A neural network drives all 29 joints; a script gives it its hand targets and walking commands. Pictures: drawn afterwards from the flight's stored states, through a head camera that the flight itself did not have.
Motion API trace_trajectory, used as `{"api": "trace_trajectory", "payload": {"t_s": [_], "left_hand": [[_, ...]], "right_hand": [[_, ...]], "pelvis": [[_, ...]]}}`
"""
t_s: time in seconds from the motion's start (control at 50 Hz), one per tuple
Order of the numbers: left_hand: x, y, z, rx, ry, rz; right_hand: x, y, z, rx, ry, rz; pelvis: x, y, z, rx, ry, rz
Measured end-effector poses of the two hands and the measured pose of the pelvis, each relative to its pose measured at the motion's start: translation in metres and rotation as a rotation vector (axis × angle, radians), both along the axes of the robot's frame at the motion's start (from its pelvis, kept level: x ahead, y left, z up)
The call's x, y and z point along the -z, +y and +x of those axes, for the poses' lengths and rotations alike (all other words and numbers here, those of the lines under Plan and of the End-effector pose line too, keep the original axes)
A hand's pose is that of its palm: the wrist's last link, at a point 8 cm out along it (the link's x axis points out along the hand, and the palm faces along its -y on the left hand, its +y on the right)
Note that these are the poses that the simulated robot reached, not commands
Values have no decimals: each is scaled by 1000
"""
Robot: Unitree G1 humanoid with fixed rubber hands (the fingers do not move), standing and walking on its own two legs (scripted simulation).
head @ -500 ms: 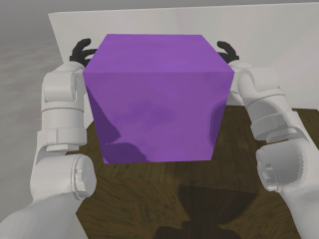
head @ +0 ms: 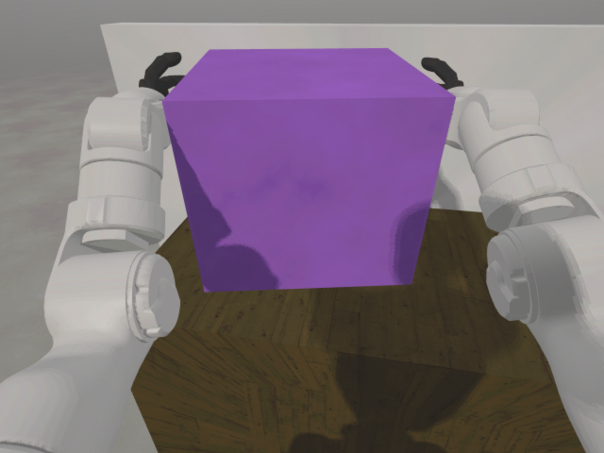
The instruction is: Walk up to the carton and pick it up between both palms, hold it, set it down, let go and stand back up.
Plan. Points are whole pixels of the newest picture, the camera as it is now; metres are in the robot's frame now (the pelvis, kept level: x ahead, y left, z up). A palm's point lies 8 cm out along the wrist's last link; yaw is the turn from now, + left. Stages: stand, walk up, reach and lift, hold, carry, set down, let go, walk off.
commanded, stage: hold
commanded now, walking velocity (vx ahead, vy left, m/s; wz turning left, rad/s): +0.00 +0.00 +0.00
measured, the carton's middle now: (304, 159) +0.38 -0.01 +0.30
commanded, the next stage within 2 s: none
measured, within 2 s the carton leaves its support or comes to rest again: neither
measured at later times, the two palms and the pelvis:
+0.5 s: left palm (154, 128) +0.37 +0.16 +0.35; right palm (443, 133) +0.36 -0.18 +0.34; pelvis +0.00 +0.01 +0.00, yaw +0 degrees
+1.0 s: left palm (162, 120) +0.38 +0.16 +0.35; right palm (440, 129) +0.38 -0.18 +0.34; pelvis +0.00 +0.00 +0.00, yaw +0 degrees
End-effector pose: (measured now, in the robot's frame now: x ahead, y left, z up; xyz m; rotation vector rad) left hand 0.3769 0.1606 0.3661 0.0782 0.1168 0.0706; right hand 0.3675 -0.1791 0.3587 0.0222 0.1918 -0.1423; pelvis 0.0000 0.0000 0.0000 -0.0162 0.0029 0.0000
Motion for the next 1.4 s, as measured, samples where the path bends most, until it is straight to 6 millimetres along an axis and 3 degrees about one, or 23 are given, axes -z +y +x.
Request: {"api": "trace_trajectory", "payload": {"t_s": [0.16,0.3,0.4,0.56,0.72,0.84,1.02,1.16,1.26,1.4], "left_hand": [[20,-6,12,-9,24,21],[31,-6,10,-6,1,16],[30,-3,1,-3,-18,-13],[8,5,-15,1,-51,-41],[-6,5,-15,13,-22,-29],[-4,2,-6,7,-1,-6],[15,-3,8,-14,22,24],[30,-6,11,-14,9,22],[29,-6,5,-8,-21,-1],[16,-2,-7,2,-44,-35]], "right_hand": [[32,-6,15,-19,23,2],[48,-6,12,-20,1,-6],[42,-3,1,-8,-18,-9],[7,5,-18,12,-51,-2],[-15,5,-21,22,-22,-5],[-9,2,-9,10,-1,-1],[27,-3,12,-23,21,5],[46,-5,14,-25,8,-4],[42,-5,5,-13,-22,-7],[19,-1,-11,10,-46,-3]], "pelvis": [[0,-4,5,-5,-2,-2],[0,-2,6,-8,-12,-3],[0,2,4,-4,-24,-2],[0,8,-3,10,-39,-2],[0,8,-4,9,-23,1],[0,3,-2,5,-9,1],[0,-4,1,-6,-4,-1],[0,-5,3,-11,-5,-2],[0,-2,3,-9,-13,-2],[0,5,0,5,-31,-2]]}}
